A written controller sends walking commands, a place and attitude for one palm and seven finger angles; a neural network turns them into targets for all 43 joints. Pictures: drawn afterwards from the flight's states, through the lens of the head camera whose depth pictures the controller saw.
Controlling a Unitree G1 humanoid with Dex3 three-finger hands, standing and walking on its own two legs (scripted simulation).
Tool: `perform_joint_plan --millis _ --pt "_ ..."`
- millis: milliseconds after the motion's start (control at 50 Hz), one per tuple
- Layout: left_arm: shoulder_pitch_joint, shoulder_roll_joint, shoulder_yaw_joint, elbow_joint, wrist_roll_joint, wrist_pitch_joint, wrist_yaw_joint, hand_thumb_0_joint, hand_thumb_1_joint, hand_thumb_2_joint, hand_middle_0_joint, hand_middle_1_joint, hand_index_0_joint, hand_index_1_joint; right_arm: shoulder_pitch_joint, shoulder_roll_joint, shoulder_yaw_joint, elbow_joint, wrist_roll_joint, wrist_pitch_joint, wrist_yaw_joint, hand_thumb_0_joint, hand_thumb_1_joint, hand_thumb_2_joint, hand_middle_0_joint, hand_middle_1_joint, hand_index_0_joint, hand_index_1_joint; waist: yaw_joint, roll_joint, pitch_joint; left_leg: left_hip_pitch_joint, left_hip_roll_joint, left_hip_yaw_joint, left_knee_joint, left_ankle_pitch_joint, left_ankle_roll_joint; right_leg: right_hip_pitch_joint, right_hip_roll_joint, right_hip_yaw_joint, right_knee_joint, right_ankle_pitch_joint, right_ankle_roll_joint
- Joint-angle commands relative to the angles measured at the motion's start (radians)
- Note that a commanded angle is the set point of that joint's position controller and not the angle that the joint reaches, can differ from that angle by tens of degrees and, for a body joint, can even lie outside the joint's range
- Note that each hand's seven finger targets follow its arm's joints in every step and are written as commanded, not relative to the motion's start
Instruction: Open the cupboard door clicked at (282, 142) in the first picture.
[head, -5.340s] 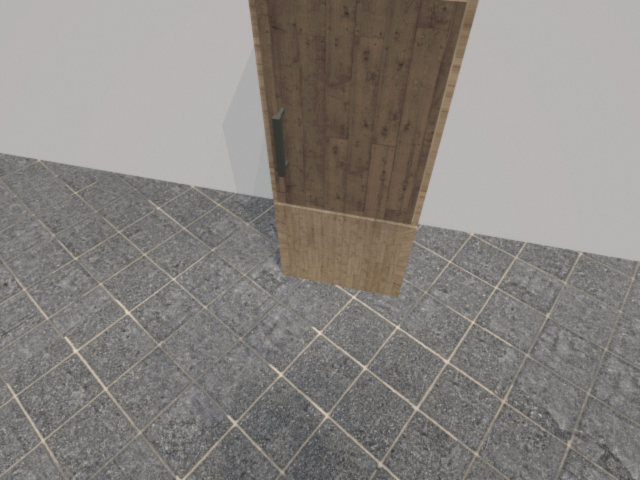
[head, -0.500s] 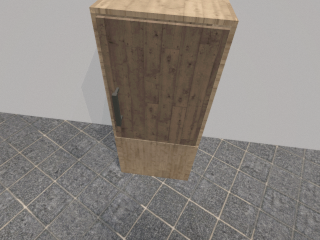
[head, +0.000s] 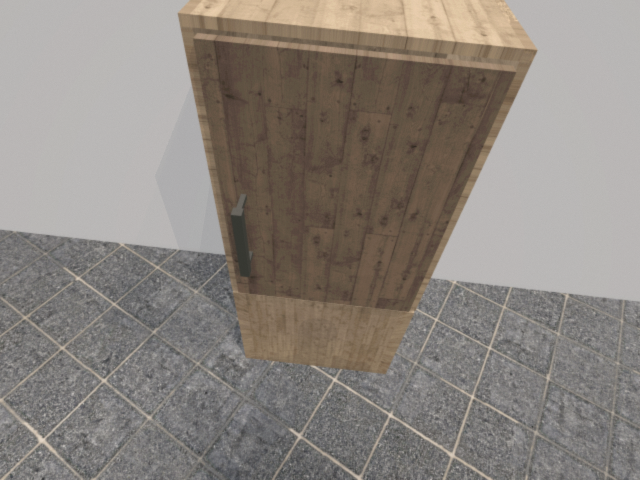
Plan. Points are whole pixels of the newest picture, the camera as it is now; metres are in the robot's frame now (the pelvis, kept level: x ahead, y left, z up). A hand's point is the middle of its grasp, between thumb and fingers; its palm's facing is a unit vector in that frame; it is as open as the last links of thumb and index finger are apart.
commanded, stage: come to a stop and stand still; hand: left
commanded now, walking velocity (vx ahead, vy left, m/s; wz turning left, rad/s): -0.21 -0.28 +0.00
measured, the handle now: (244, 237) +0.54 +0.19 -0.09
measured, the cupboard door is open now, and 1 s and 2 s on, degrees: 0 0 0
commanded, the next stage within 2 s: look again from close up in 0.80 s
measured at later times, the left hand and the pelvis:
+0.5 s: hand out of the picture +0.05 +0.14 -0.15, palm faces +0.01 -0.97 -0.25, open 7.2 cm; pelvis -0.01 -0.05 +0.01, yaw -1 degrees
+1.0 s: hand out of the picture -0.06 +0.11 -0.16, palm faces +0.01 -0.98 -0.17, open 7.3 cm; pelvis -0.04 -0.04 +0.01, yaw -1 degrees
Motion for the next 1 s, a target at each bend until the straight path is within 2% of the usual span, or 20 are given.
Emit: perform_joint_plan --millis 0,60,140,260,280,300,320,340,400,520,580,620,680,800,820,840,860,880,920,980 --pt "0.018 0.022 0.002 -0.066 -0.003 0.001 0.015 0.0 0.9 0.9 -0.2 -0.3 -0.2 -0.3 0.117 -0.123 -0.009 -0.008 -0.011 0.003 -0.033 0.0 -0.9 -0.9 0.2 0.3 0.2 0.3 -0.027 0.256 0.002 0.097 0.304 -0.339 -0.332 0.339 0.175 -0.185 0.026 0.019 0.256 -0.083 -0.032" --pt "0.013 0.046 0.007 -0.061 -0.007 0.021 0.003 0.0 0.9 0.9 -0.2 -0.3 -0.2 -0.3 0.058 -0.101 -0.003 -0.01 -0.007 0.012 -0.045 0.0 -0.9 -0.9 0.2 0.3 0.2 0.3 -0.016 0.239 0.001 0.095 0.281 -0.216 -0.278 0.573 0.173 -0.172 0.018 0.017 0.253 -0.012 -0.015" --pt "-0.043 0.06 0.015 -0.102 -0.002 0.044 -0.003 0.0 0.9 0.9 -0.2 -0.3 -0.2 -0.3 0.081 -0.137 -0.036 -0.001 -0.01 0.028 -0.055 0.0 -0.9 -0.9 0.2 0.3 0.2 0.3 -0.035 0.163 -0.074 0.186 0.287 -0.198 -0.252 0.587 0.186 -0.204 0.052 -0.001 0.242 0.006 -0.006" --pt "0.001 0.058 0.019 -0.116 -0.004 0.027 -0.003 0.0 0.9 0.9 -0.2 -0.3 -0.2 -0.3 0.009 -0.134 -0.044 -0.021 -0.009 0.048 -0.04 0.0 -0.9 -0.9 0.2 0.3 0.2 0.3 0.013 0.172 -0.102 0.051 0.207 -0.151 -0.182 0.186 0.116 0.039 0.06 -0.025 -0.167 0.214 -0.019" --pt "0.017 0.1 0.024 -0.117 0.005 0.021 0.002 0.0 0.9 0.9 -0.2 -0.3 -0.2 -0.3 0.021 -0.091 -0.039 -0.024 -0.001 0.053 -0.032 0.0 -0.9 -0.9 0.2 0.3 0.2 0.3 0.018 0.035 -0.093 -0.029 0.13 -0.101 -0.103 -0.008 0.063 0.105 0.014 0.037 -0.294 0.274 -0.024" --pt "-0.007 0.175 0.029 -0.127 0.013 0.012 0.009 0.0 0.9 0.9 -0.2 -0.3 -0.2 -0.3 0.022 -0.017 -0.024 -0.041 0.008 0.063 -0.027 0.0 -0.9 -0.9 0.2 0.3 0.2 0.3 0.004 -0.224 -0.049 -0.135 0.006 0.003 0.036 -0.233 -0.005 0.077 -0.176 0.264 -0.404 0.275 -0.082" --pt "-0.039 0.201 0.023 -0.144 0.004 0.009 0.012 0.0 0.9 0.9 -0.2 -0.3 -0.2 -0.3 -0.021 -0.018 -0.017 -0.06 0.004 0.073 -0.022 0.0 -0.9 -0.9 0.2 0.3 0.2 0.3 0.02 -0.235 -0.012 -0.122 -0.015 -0.047 0.158 -0.335 -0.009 -0.047 -0.258 0.321 -0.45 0.275 -0.153" --pt "-0.082 0.185 0.016 -0.156 0.005 0.008 0.013 0.0 0.9 0.9 -0.2 -0.3 -0.2 -0.3 -0.016 -0.009 -0.019 -0.054 0.001 0.079 -0.016 0.0 -0.9 -0.9 0.2 0.3 0.2 0.3 -0.002 -0.116 -0.003 -0.094 -0.009 -0.087 0.217 -0.307 -0.006 -0.09 -0.244 0.264 -0.451 0.258 -0.181" --pt "-0.135 0.126 0.003 -0.149 -0.006 -0.014 0.018 0.0 0.9 0.9 -0.2 -0.3 -0.2 -0.3 0.037 -0.013 -0.016 0.012 0.0 0.078 -0.017 0.0 -0.9 -0.9 0.2 0.3 0.2 0.3 -0.038 -0.138 0.002 -0.094 -0.013 -0.074 0.322 -0.201 -0.02 -0.026 -0.136 0.16 -0.39 0.524 -0.159" --pt "-0.066 0.141 0.006 -0.114 -0.007 -0.019 0.016 0.0 0.9 0.9 -0.2 -0.3 -0.2 -0.3 0.041 0.022 0.001 0.034 0.009 0.061 -0.022 0.0 -0.9 -0.9 0.2 0.3 0.2 0.3 -0.005 -0.065 -0.011 0.02 -0.024 -0.042 0.043 -0.194 -0.025 0.053 -0.135 0.174 -0.366 0.578 -0.205" --pt "-0.086 0.117 -0.002 -0.097 -0.019 -0.019 0.017 0.0 0.9 0.9 -0.2 -0.3 -0.2 -0.3 0.123 0.025 0.012 0.081 0.011 0.044 -0.031 0.0 -0.9 -0.9 0.2 0.3 0.2 0.3 -0.035 -0.013 -0.024 0.216 -0.001 -0.075 -0.228 0.015 -0.005 -0.004 -0.079 0.139 -0.315 0.508 -0.136" --pt "-0.063 0.075 -0.013 -0.08 -0.025 -0.02 0.015 0.0 0.9 0.9 -0.2 -0.3 -0.2 -0.3 0.111 -0.017 0.014 0.091 0.005 0.028 -0.04 0.0 -0.9 -0.9 0.2 0.3 0.2 0.3 -0.007 0.084 -0.035 0.232 0.091 -0.146 -0.223 0.23 0.035 0.012 -0.013 0.097 -0.312 0.495 -0.066" --pt "-0.071 0.085 -0.018 -0.042 -0.024 -0.012 0.015 0.0 0.9 0.9 -0.2 -0.3 -0.2 -0.3 0.073 0.001 0.028 0.112 0.008 0.029 -0.044 0.0 -0.9 -0.9 0.2 0.3 0.2 0.3 0.001 0.163 0.03 0.142 0.086 -0.149 -0.266 0.138 0.036 0.063 -0.012 0.088 -0.338 0.418 -0.054" --pt "-0.034 0.074 -0.032 0.006 -0.022 -0.017 0.011 0.0 0.9 0.9 -0.2 -0.3 -0.2 -0.3 0.11 0.002 0.036 0.126 0.008 0.033 -0.046 0.0 -0.9 -0.9 0.2 0.3 0.2 0.3 -0.009 0.064 0.056 0.156 0.053 -0.125 -0.293 0.006 0.022 0.053 -0.023 0.106 -0.416 0.315 -0.062" --pt "0.029 0.117 -0.024 0.029 -0.008 -0.041 0.062 0.0 0.9 0.9 -0.2 -0.3 -0.2 -0.3 0.034 -0.067 0.015 0.078 0.017 0.02 -0.034 0.0 -0.9 -0.9 0.2 0.3 0.2 0.3 0.004 0.098 0.125 0.089 0.024 -0.033 -0.079 -0.061 -0.016 -0.004 -0.08 0.159 -0.382 0.833 0.05" --pt "0.024 0.165 -0.018 0.014 -0.008 -0.058 0.062 0.0 0.9 0.9 -0.2 -0.3 -0.2 -0.3 0.082 -0.021 0.029 0.042 0.021 0.023 -0.031 0.0 -0.9 -0.9 0.2 0.3 0.2 0.3 -0.047 0.051 0.059 0.079 -0.004 -0.033 -0.054 -0.074 -0.015 0.099 -0.136 0.156 -0.325 1.207 0.043" --pt "0.02 0.152 -0.013 -0.008 -0.016 -0.052 0.059 0.0 0.9 0.9 -0.2 -0.3 -0.2 -0.3 0.157 0.012 0.023 0.048 0.017 0.024 -0.038 0.0 -0.9 -0.9 0.2 0.3 0.2 0.3 -0.057 0.022 -0.043 0.103 -0.021 -0.043 -0.054 -0.14 0.002 0.171 -0.143 0.151 -0.286 1.247 0.032" --pt "0.02 0.136 -0.016 -0.012 -0.019 -0.046 0.059 0.0 0.9 0.9 -0.2 -0.3 -0.2 -0.3 0.181 0.006 0.019 0.045 0.019 0.022 -0.04 0.0 -0.9 -0.9 0.2 0.3 0.2 0.3 -0.06 0.001 -0.147 0.13 -0.014 -0.054 -0.061 -0.103 0.01 0.216 -0.13 0.123 -0.261 1.134 -0.023" --pt "-0.009 0.103 -0.024 -0.029 -0.018 -0.044 0.047 0.0 0.9 0.9 -0.2 -0.3 -0.2 -0.3 0.157 -0.002 0.018 0.04 0.016 0.035 -0.036 0.0 -0.9 -0.9 0.2 0.3 0.2 0.3 -0.055 -0.089 -0.138 0.172 -0.007 -0.084 -0.083 -0.081 0.009 0.117 -0.116 0.14 -0.335 0.613 -0.102" --pt "-0.057 0.083 -0.024 -0.048 -0.009 -0.028 0.036 0.0 0.9 0.9 -0.2 -0.3 -0.2 -0.3 0.152 -0.011 0.017 0.037 0.0 0.042 -0.023 0.0 -0.9 -0.9 0.2 0.3 0.2 0.3 -0.06 0.015 0.098 0.16 0.008 -0.111 -0.138 -0.08 0.022 -0.175 -0.069 0.144 -0.428 0.0 -0.107"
